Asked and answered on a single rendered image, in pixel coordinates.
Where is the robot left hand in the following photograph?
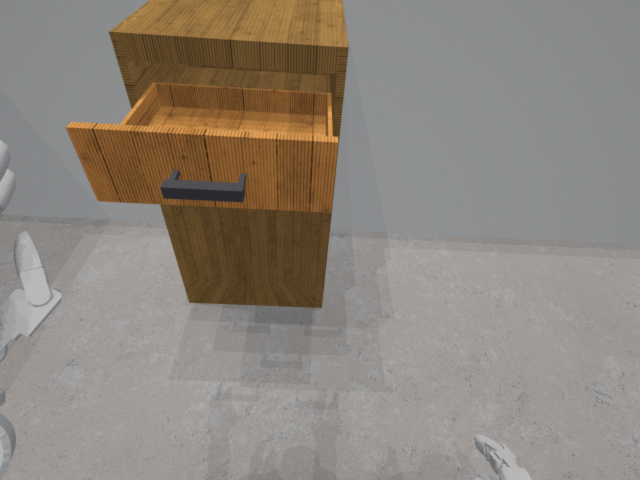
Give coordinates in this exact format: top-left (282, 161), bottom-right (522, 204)
top-left (0, 140), bottom-right (62, 362)

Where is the handle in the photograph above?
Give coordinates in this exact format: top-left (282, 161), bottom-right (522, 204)
top-left (161, 170), bottom-right (246, 202)

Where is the cabinet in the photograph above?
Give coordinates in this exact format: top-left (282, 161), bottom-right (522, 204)
top-left (109, 0), bottom-right (349, 308)

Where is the drawer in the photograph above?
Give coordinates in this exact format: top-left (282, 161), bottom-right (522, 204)
top-left (66, 82), bottom-right (338, 213)

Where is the robot right hand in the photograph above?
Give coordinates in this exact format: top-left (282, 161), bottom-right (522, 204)
top-left (474, 434), bottom-right (532, 480)

